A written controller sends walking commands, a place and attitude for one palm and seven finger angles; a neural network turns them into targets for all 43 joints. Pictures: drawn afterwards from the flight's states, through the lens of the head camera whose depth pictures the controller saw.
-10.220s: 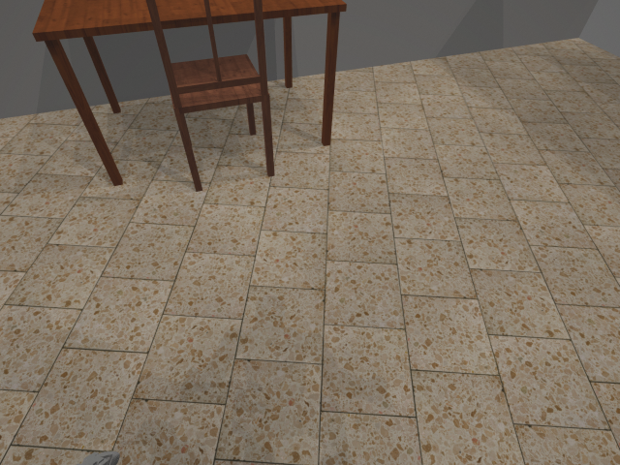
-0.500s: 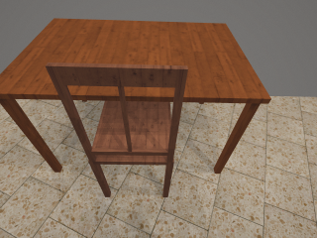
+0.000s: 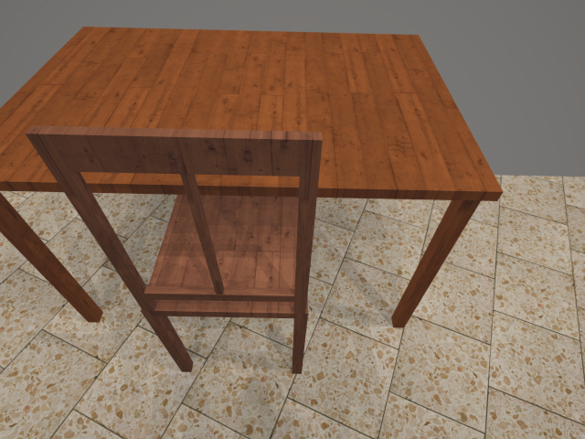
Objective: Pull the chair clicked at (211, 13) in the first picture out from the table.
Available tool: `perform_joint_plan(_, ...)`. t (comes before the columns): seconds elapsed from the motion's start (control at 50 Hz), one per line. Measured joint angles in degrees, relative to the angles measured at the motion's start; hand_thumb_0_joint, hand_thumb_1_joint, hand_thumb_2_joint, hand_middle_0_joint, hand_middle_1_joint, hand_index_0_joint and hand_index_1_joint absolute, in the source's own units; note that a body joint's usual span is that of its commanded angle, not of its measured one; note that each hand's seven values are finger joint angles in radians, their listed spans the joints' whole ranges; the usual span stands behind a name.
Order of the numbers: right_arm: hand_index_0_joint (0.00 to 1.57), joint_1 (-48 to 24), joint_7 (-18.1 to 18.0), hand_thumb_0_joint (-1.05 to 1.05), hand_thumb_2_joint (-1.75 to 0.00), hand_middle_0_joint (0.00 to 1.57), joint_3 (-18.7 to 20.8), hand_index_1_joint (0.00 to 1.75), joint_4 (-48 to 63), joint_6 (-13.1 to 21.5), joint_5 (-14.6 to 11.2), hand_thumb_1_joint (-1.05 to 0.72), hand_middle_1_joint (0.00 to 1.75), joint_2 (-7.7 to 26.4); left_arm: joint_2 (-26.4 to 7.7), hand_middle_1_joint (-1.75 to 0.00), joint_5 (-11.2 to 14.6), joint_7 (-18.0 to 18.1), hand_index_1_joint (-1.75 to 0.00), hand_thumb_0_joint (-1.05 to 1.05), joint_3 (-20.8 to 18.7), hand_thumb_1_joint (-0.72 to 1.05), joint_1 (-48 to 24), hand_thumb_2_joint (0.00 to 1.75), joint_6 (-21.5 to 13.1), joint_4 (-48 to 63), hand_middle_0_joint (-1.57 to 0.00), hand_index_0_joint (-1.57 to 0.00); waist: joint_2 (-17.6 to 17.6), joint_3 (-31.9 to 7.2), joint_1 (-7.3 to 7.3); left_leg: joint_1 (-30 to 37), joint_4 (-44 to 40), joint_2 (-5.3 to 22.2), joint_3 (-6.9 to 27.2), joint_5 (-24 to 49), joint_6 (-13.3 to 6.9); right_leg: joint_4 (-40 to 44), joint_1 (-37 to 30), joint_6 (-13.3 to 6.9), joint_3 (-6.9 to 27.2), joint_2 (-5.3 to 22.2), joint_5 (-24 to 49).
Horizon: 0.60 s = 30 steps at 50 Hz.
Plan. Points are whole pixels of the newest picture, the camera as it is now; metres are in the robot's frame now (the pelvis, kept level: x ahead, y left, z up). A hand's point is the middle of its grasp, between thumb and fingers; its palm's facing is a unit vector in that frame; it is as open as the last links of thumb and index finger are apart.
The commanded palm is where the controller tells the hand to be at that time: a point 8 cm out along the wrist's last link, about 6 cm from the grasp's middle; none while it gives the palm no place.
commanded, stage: come to a stop and stand still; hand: left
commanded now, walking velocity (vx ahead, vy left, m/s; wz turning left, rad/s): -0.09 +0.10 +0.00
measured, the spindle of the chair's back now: (206, 243) +0.45 +0.19 -0.05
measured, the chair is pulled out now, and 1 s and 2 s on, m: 0.00 0.00 0.00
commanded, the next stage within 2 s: look again from close up in 1.62 s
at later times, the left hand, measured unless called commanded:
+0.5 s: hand out of the picture +0.02 +0.19 -0.16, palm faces +0.05 -0.97 -0.25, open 7.3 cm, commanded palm none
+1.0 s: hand out of the picture -0.04 +0.23 -0.16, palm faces +0.03 -0.97 -0.23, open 7.4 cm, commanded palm none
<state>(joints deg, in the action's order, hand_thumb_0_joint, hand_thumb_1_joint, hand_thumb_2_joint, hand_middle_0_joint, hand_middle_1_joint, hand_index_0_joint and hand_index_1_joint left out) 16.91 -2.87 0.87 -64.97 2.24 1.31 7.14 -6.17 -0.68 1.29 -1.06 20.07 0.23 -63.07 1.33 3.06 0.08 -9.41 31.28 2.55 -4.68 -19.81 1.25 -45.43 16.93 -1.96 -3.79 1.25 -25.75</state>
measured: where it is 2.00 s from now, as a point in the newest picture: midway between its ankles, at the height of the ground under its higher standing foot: outside the picture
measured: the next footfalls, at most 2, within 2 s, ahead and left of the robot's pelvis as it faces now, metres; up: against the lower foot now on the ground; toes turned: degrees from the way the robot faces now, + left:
right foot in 0.04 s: +0.05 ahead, -0.10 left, +0.00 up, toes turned +1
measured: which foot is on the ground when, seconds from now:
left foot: down 0.00-1.00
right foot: up 0.00-0.02, down 0.04-1.00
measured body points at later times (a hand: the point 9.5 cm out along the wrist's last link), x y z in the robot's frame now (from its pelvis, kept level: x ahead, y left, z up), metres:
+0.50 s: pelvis -0.02 +0.01 +0.00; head +0.00 +0.00 +0.45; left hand +0.02 +0.24 -0.15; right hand +0.05 -0.23 -0.15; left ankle -0.03 +0.13 -0.73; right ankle +0.01 -0.11 -0.73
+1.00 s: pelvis -0.02 +0.05 +0.01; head +0.00 +0.03 +0.46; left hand -0.04 +0.28 -0.14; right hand -0.01 -0.17 -0.16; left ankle -0.03 +0.13 -0.73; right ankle +0.01 -0.10 -0.73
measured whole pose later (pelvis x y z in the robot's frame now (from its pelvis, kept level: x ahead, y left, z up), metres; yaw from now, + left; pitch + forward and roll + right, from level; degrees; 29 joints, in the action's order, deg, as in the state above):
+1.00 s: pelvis -0.02 +0.05 +0.01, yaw +1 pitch -1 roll +1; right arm 17.5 -0.7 -0.1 -60.9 0.6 0.7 9.7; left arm -8.9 -0.7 1.5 0.7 19.1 0.4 -62.4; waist -1.4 2.2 -0.5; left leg -10.8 26.6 -2.5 -6.0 -15.5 -3.4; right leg -29.4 16.1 2.4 2.3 3.4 -12.8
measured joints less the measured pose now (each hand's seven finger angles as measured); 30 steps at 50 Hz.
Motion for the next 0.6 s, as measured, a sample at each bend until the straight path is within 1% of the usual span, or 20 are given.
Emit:
perform_joint_plan(0.02, 0.2, 0.18, 0.15, 0.01, -0.9, 0.2, -0.13, 0.3, -0.27, -0.45, -0.22, -0.91, 0.3, 0.08, -0.2, -0.3, -0.03, 0.04, -0.3, 0.01, 0.01, 0.91, -0.49, 0.9, -0.74, 0.94, -0.2, -0.2, 0.05, 0.02, -0.38, -0.09, 0.68, -0.17, 0.22, -0.43, 0.47, 5.9, -0.76, 0.61, 0.44, 0.73, 4.95)
perform_joint_plan(0.04, 0.2, 0.23, 0.34, 0.01, -0.9, 0.2, -0.22, 0.3, -0.52, -1.01, -0.48, -0.91, 0.3, -0.01, -0.57, -0.3, -0.05, 0.19, -0.3, 0.01, 0.08, 0.91, -0.87, 0.9, -1.58, 1.53, -0.2, -0.2, 0.56, -0.03, -0.72, -0.34, 1.71, -0.54, 0.24, -1.16, 0.94, 8.82, -1.25, 0.71, 1.04, 1.31, 7.25)
perform_joint_plan(0.06, 0.2, 0.09, 0.54, 0.01, -0.9, 0.2, -0.16, 0.3, -0.88, -1.63, -0.68, -0.91, 0.3, 0.12, -0.71, -0.3, -0.32, 0.54, -0.3, 0.01, 0.25, 0.92, -1.54, 0.9, -1.7, 1.14, -0.2, -0.2, -0.01, 0.02, -0.75, -0.13, 2.28, -0.16, 0.77, -1.84, 1.09, 8.29, -1.49, 0.47, 0.56, 0.99, 6.84)
perform_joint_plan(0.1, 0.2, 0.11, 0.69, 0.01, -0.9, 0.2, 0.04, 0.3, -1.1, -2.52, -0.81, -0.91, 0.3, 0.38, -1.01, -0.3, -0.29, 0.64, -0.3, 0.02, 0.54, 0.93, -2.12, 0.9, -1.46, 0.41, -0.2, -0.2, -1.46, -0.69, -0.27, 0.57, 1.43, 0.72, 2.0, -1.87, 0.3, 9.04, -2.66, -0.25, -0.82, 0.04, 5.76)
perform_joint_plan(0.16, 0.2, -0.35, 0.57, 0.01, -0.9, 0.2, 0.1, 0.3, -0.22, -2.88, -1.08, -0.91, 0.3, 0.42, -1.51, -0.3, -0.06, 0.95, -0.3, 0.02, 0.63, 0.94, -2.7, 0.9, -1.56, 0.72, -0.2, -0.2, -2.23, -1.0, -0.13, 0.94, -0.69, 1.27, 2.23, -0.58, -0.35, 12.08, -3.76, -0.85, -1.62, -0.9, 6.71)
perform_joint_plan(0.26, 0.2, -2.03, 0.3, 0.01, -0.9, 0.2, 0.46, 0.3, 1.83, -2.96, -1.26, -0.92, 0.3, 1.06, -2.23, -0.3, 0.19, 1.38, -0.3, 0.02, 0.13, 0.94, -4.21, 0.9, -1.1, 1.99, -0.2, -0.2, -1.96, -0.12, -0.79, 1.27, -3.93, 1.09, 1.65, 1.78, 1.26, 13.89, -3.31, -0.94, -1.23, -0.79, 8.28)
perform_joint_plan(0.36, 0.2, -4.15, 0.58, 0.01, -0.9, 0.2, 1.05, 0.3, 3.47, -3.39, -1.18, -0.92, 0.3, 2.64, -2.81, -0.3, -0.04, 1.31, -0.3, 0.01, -0.27, 0.92, -5.79, 0.9, -0.27, 3.14, -0.2, -0.2, -1.68, 0.88, -1.24, 0.95, -4.5, 0.21, 0.9, 2.4, 1.52, 13.43, -2.34, -0.35, -0.65, 0.16, 9.05)
perform_joint_plan(0.4, 0.2, -4.78, 0.75, 0.01, -0.9, 0.2, 1.03, 0.3, 3.86, -3.21, -1.11, -0.92, 0.3, 2.84, -3.24, -0.3, -0.03, 1.19, -0.3, 0.01, -0.26, 0.92, -6.19, 0.9, 0.09, 3.27, -0.2, -0.2, -1.23, 0.94, -1.36, 1.27, -4.97, -0.16, 0.43, 2.99, 1.17, 13.7, -2.4, 0.03, -0.14, 0.44, 9.62)
perform_joint_plan(0.42, 0.2, -4.95, 1.06, 0.01, -0.9, 0.2, 1.04, 0.3, 4.38, -3.19, -1.19, -0.92, 0.3, 3.15, -3.25, -0.3, 0.02, 1.45, -0.3, 0.01, -0.09, 0.92, -6.28, 0.9, -0.22, 3.24, -0.2, -0.2, -1.63, 0.72, -1.31, 0.29, -3.32, 0.31, 0.16, 3.2, 0.98, 14.23, -2.38, 0.3, -0.24, 0.17, 10.16)
perform_joint_plan(0.46, 0.2, -5.08, 1.67, 0.01, -0.9, 0.2, 1.3, 0.3, 6.56, -3.49, -1.21, -0.91, 0.3, 3.75, -3.33, -0.3, -0.2, 1.71, -0.3, 0.01, 0.35, 0.92, -5.82, 0.9, -1.03, 4.02, -0.2, -0.2, -2.31, 0.08, -0.9, -2.81, 2.33, 0.43, 0.95, -1.18, 0.3, 14.46, -1.68, 0.64, -0.36, -0.16, 11.04)
perform_joint_plan(0.48, 0.2, -5.04, 1.85, 0.01, -0.9, 0.2, 1.41, 0.3, 7.63, -3.48, -1.2, -0.91, 0.3, 3.98, -3.38, -0.3, -0.39, 1.7, -0.3, 0.01, 0.54, 0.92, -5.53, 0.9, -1.2, 4.45, -0.2, -0.2, -2.6, -0.25, -0.64, -3.68, 3.61, 0.29, 1.28, -2.31, 0.01, 14.32, -1.38, 0.75, -0.38, -0.21, 11.28)
perform_joint_plan(0.5, 0.2, -4.84, 1.99, 0.01, -0.9, 0.2, 1.5, 0.3, 8.65, -3.36, -1.14, -0.91, 0.3, 4.19, -3.44, -0.3, -0.45, 1.57, -0.3, 0.01, 0.71, 0.91, -5.3, 0.9, -1.12, 4.78, -0.2, -0.2, -2.95, -0.58, -0.34, -3.73, 2.99, 0.15, 1.27, -1.74, -0.21, 13.9, -1.12, 0.96, -0.39, -0.22, 11.31)
perform_joint_plan(0.52, 0.2, -4.59, 2.09, 0.01, -0.9, 0.2, 1.5, 0.3, 9.44, -3.06, -1.0, -0.91, 0.3, 4.31, -3.55, -0.3, -0.39, 1.42, -0.3, 0.01, 0.81, 0.91, -5.2, 0.9, -0.89, 5.0, -0.2, -0.2, -3.18, -0.86, -0.02, -3.61, 2.03, -0.07, 1.24, 0.65, -0.61, 13.1, -0.81, 1.31, -0.38, -0.06, 11.13)
perform_joint_plan(0.54, 0.2, -4.34, 2.16, 0.01, -0.9, 0.2, 1.38, 0.3, 9.86, -2.75, -0.8, -0.91, 0.3, 4.15, -3.8, -0.3, -0.26, 1.29, -0.3, 0.01, 0.8, 0.91, -5.29, 0.9, -0.51, 5.02, -0.2, -0.2, -2.85, -0.99, 0.06, -3.61, 2.4, -0.56, 0.9, 1.72, -1.19, 12.35, -0.66, 1.71, -0.01, 0.43, 10.89)
perform_joint_plan(0.6, 0.2, -2.76, 2.47, 0.01, -0.9, 0.19, 0.55, 0.3, 10.67, -2.39, -0.23, -0.91, 0.3, 3.57, -4.3, -0.3, -0.28, 0.89, -0.3, 0.01, 0.79, 0.91, -5.33, 0.9, 0.93, 5.31, -0.2, -0.2, -2.56, -2.15, 0.0, -3.31, 2.18, -1.71, -0.07, 1.4, -2.71, 12.27, -0.62, 1.85, 1.21, 1.27, 10.27)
